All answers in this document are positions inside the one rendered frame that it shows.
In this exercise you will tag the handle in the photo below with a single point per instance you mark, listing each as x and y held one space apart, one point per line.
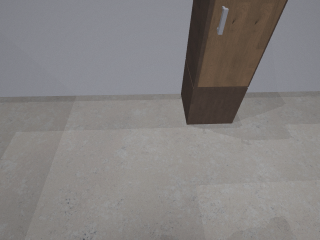
222 22

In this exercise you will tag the cupboard door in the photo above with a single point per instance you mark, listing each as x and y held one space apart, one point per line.
230 59

